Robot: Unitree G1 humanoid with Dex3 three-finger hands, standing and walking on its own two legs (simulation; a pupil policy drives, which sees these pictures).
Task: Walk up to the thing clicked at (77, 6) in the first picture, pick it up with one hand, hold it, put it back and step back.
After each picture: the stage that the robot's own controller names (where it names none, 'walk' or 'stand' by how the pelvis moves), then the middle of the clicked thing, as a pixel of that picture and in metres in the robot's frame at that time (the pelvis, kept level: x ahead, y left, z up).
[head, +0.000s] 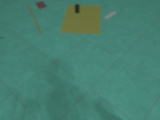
stand; (77, 8) +2.15 +0.06 -0.72
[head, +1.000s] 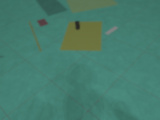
walk; (77, 25) +2.02 +0.24 -0.71
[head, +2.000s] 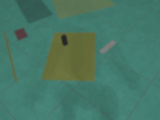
walk; (64, 40) +1.38 +0.32 -0.72
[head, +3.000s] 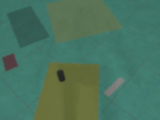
walk; (61, 76) +0.88 +0.28 -0.72
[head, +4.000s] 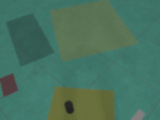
walk; (69, 107) +0.54 +0.18 -0.70
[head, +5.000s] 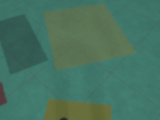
walk; out of the picture +0.40 +0.14 -0.70
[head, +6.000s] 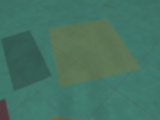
stand; out of the picture +0.34 +0.14 -0.72
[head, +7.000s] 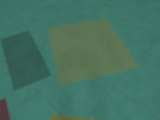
stand; out of the picture +0.36 +0.14 -0.73
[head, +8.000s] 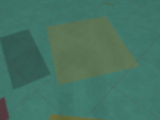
stand; out of the picture +0.35 +0.15 -0.73
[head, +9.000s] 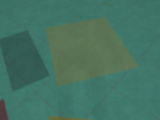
stand; out of the picture +0.34 +0.16 -0.73
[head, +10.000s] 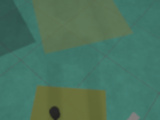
go down; (55, 113) +0.37 +0.16 -0.62
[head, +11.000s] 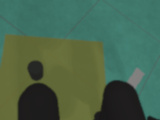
go down; (36, 71) +0.42 +0.19 -0.31
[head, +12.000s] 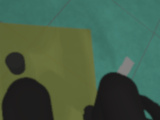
close in; (16, 64) +0.41 +0.21 -0.26
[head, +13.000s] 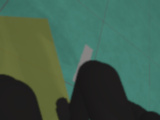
close; out of the picture +0.41 +0.23 -0.22
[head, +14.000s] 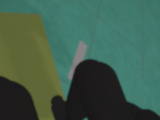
close; out of the picture +0.41 +0.25 -0.22
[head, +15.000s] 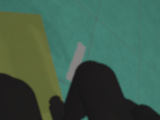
lift; out of the picture +0.39 +0.24 -0.23
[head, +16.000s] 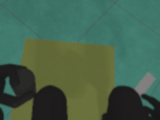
lift; (24, 86) +0.31 +0.21 -0.06
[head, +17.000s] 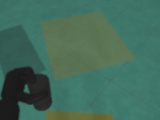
hold; (40, 92) +0.32 +0.15 +0.03
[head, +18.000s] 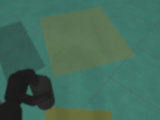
hold; (43, 93) +0.32 +0.15 +0.01
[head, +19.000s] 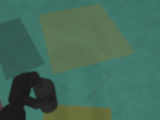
hold; (46, 96) +0.32 +0.14 -0.01
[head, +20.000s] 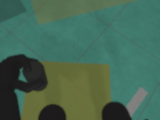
crouch; (36, 77) +0.37 +0.17 -0.08
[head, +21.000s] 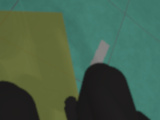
lower; out of the picture +0.41 +0.24 -0.22
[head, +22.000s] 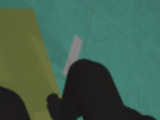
lower; out of the picture +0.42 +0.27 -0.23
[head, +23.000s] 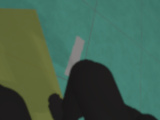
lower; out of the picture +0.42 +0.27 -0.23
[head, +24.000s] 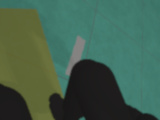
lower; out of the picture +0.42 +0.27 -0.22
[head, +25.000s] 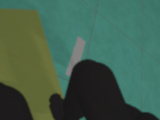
loosen; out of the picture +0.42 +0.28 -0.22
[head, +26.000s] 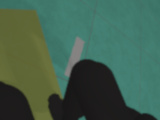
withdraw; out of the picture +0.41 +0.26 -0.23
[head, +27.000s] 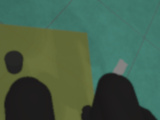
stand; (14, 63) +0.42 +0.23 -0.27
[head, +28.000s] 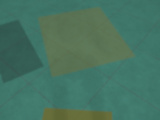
stand; out of the picture +0.36 +0.15 -0.64
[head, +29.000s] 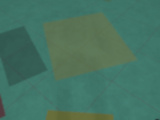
stand; out of the picture +0.38 +0.17 -0.66
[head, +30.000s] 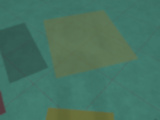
stand; out of the picture +0.38 +0.16 -0.67
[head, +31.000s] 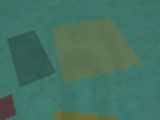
stand; out of the picture +0.41 +0.15 -0.72
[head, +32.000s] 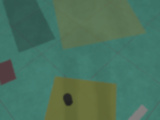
walk; (68, 99) +0.48 +0.15 -0.69
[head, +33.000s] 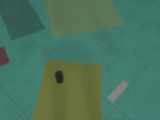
walk; (59, 77) +0.73 +0.17 -0.71
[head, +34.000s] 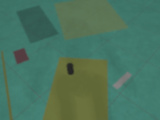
stand; (70, 69) +1.01 +0.18 -0.71
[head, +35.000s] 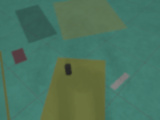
stand; (68, 69) +1.00 +0.18 -0.72
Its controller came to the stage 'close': yes
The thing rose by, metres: 0.71
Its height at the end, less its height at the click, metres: +0.00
